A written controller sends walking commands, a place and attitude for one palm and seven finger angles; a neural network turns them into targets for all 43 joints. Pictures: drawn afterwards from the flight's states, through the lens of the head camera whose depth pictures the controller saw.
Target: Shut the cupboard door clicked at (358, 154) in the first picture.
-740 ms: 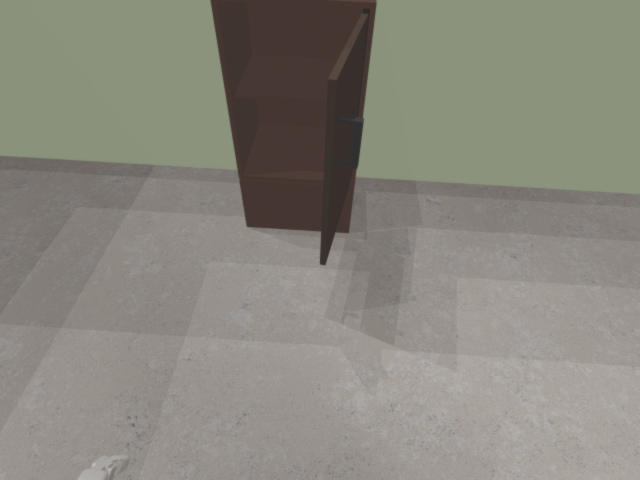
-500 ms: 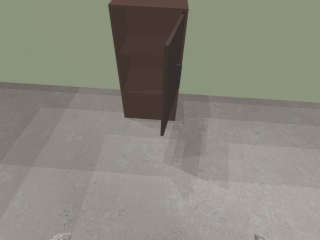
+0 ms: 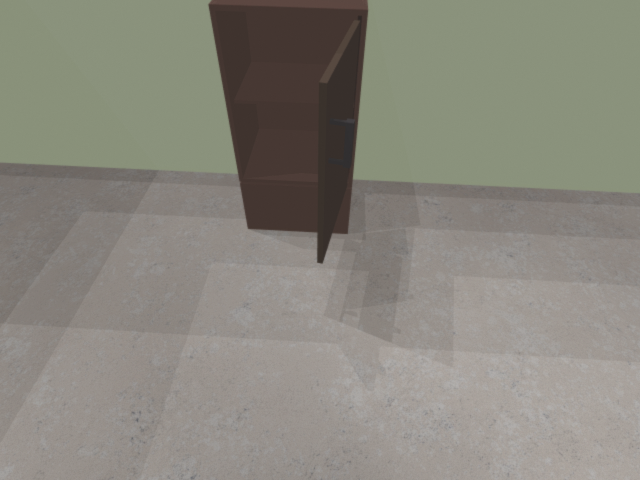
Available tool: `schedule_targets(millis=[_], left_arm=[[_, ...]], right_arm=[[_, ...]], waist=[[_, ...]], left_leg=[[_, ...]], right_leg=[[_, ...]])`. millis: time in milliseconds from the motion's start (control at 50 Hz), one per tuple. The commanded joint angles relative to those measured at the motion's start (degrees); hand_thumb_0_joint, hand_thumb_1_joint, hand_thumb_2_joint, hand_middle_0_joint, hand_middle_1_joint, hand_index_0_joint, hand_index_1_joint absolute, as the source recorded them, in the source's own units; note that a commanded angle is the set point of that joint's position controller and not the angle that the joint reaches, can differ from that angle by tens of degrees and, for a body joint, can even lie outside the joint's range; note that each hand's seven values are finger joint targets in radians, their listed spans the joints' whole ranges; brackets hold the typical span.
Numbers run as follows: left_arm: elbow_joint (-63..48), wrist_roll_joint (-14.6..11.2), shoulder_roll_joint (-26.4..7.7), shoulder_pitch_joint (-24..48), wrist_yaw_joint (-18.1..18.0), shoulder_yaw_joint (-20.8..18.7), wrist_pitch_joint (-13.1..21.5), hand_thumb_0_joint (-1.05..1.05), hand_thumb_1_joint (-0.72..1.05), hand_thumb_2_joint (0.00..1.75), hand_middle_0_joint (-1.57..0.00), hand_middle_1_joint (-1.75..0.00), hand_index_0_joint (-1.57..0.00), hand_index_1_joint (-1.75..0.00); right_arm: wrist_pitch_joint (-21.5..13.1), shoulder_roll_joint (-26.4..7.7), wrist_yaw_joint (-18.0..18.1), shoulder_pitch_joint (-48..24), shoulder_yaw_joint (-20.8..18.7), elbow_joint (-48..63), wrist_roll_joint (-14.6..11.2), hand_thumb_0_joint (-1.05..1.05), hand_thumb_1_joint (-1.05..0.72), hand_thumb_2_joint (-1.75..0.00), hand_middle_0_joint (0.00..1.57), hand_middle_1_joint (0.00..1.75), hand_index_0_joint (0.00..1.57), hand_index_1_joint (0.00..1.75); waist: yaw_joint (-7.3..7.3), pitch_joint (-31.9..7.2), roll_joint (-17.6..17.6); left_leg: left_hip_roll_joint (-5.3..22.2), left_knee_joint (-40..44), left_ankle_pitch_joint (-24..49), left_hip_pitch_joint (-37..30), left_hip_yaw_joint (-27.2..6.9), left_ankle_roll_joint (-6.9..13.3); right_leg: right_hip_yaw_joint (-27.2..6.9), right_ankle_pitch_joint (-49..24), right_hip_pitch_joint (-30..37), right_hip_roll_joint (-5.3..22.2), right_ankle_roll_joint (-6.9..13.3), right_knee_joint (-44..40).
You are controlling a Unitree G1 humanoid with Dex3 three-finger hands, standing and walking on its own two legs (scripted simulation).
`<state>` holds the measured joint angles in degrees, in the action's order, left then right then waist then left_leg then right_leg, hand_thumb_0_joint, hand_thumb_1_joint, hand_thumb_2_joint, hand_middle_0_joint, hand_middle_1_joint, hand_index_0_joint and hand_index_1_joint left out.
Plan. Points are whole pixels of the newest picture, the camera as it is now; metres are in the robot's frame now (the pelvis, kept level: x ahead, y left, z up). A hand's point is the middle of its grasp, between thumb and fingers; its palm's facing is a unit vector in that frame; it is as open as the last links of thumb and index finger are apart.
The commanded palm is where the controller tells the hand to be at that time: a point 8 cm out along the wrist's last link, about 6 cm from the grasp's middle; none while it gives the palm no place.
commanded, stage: stand and wait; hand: left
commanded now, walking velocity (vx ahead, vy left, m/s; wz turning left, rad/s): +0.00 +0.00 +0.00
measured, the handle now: (341, 143) +0.88 +0.00 -0.06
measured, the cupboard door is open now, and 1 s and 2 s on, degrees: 80 80 80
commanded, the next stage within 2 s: look at it before walking up in 0.18 s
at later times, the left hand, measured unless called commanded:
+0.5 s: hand out of the picture +0.08 +0.23 -0.15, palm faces -0.05 -0.94 -0.34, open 7.4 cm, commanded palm none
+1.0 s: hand out of the picture +0.09 +0.24 -0.15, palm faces -0.05 -0.94 -0.35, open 7.4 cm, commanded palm none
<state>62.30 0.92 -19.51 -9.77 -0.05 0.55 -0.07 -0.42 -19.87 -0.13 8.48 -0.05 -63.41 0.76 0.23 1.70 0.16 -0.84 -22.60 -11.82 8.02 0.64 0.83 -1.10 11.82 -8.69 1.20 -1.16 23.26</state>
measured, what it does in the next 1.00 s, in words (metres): stands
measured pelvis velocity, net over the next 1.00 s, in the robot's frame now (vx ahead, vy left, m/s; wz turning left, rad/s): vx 0.01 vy -0.01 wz -0.03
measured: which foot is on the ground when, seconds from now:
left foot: down 0.00-1.00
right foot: down 0.00-1.00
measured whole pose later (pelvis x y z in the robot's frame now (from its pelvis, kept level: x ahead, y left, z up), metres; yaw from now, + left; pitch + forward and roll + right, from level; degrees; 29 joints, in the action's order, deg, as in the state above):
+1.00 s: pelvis +0.01 -0.01 +0.00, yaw -2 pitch -2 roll +0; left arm 61.8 1.0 -19.5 -8.2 -0.3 0.1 0.2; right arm -0.7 -19.3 0.3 6.1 -0.1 -63.2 0.8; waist -0.3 1.7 0.0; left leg 0.5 -21.3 -12.3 7.0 2.0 0.0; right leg -2.4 11.7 -8.5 -0.1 -0.4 22.1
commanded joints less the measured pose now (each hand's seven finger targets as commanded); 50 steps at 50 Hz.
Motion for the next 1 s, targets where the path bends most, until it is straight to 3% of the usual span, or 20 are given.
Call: schedule_targets(millis=[0,200,600,720,900,920,980], left_arm=[[-3.79,-0.24,-11.51,3.29,-0.58,-2.44,1.40,0.00,0.90,0.90,-0.20,-0.30,-0.20,-0.30],[-3.74,-0.15,-11.54,3.64,-0.56,-2.52,1.52,0.00,0.90,0.90,-0.20,-0.30,-0.20,-0.30],[-3.58,-0.27,-11.52,3.77,-0.66,-2.57,1.85,0.00,0.90,0.90,-0.20,-0.30,-0.20,-0.30],[-3.41,-0.24,-11.54,4.04,-0.63,-2.49,1.72,0.00,0.90,0.90,-0.20,-0.30,-0.20,-0.30],[-3.69,-0.18,-11.93,4.16,-0.63,-2.64,1.82,0.00,0.90,0.90,-0.20,-0.30,-0.20,-0.30],[-3.95,-0.17,-11.47,4.11,-0.58,-2.74,1.50,0.00,0.90,0.90,-0.20,-0.30,-0.20,-0.30],[-4.08,-0.24,-5.55,0.53,-0.90,-2.01,-0.51,0.00,0.90,0.90,-0.20,-0.30,-0.20,-0.30]], right_arm=[[-1.48,-11.33,0.75,-3.59,-2.31,3.55,-0.25,0.00,-0.90,-0.90,0.20,0.30,0.20,0.30],[-1.50,-11.05,0.67,-3.10,-2.33,3.04,-0.18,0.00,-0.90,-0.90,0.20,0.30,0.20,0.30],[-1.78,-11.25,0.91,-3.97,-2.20,2.92,-0.27,0.00,-0.90,-0.90,0.20,0.30,0.20,0.30],[-1.64,-11.39,0.92,-4.40,-2.17,2.87,-0.27,0.00,-0.90,-0.90,0.20,0.30,0.20,0.30],[-1.66,-11.52,1.00,-4.31,-2.32,2.99,-0.30,0.00,-0.90,-0.90,0.20,0.30,0.20,0.30],[-1.58,-11.09,1.12,-3.98,-2.41,3.09,-0.23,0.00,-0.90,-0.90,0.20,0.30,0.20,0.30],[-0.20,-4.47,1.49,-0.19,-1.70,3.39,-0.15,0.00,-0.90,-0.90,0.20,0.30,0.20,0.30]], waist=[[-0.12,-1.36,-1.14],[-0.14,-1.22,-1.01],[-0.17,-3.97,0.15],[-0.19,-2.49,-0.02],[0.01,-3.64,-0.64],[0.01,-3.21,-0.33],[0.28,-2.20,-0.46]], left_leg=[[7.05,5.58,0.83,0.99,-6.18,1.04],[7.10,5.70,0.41,1.24,-6.10,0.83],[7.92,4.99,8.15,-1.80,-5.29,0.64],[8.00,5.67,7.29,-1.65,-5.05,0.55],[8.18,5.21,8.77,-3.28,-4.48,0.43],[8.37,4.23,9.46,-3.51,-3.76,0.34],[8.75,1.07,9.21,-3.24,-0.85,-0.77]], right_leg=[[-5.70,-0.18,-1.88,5.60,2.71,-5.26],[-6.24,0.80,-2.51,5.47,2.79,-5.74],[-5.65,-9.51,0.23,5.58,2.87,-4.46],[-5.49,-8.66,-0.30,5.44,2.70,-5.00],[-6.16,-11.31,0.07,5.36,2.89,-4.94],[-6.38,-12.85,-0.76,5.22,2.93,-4.11],[-7.26,-15.67,-4.25,4.74,2.27,-0.51]])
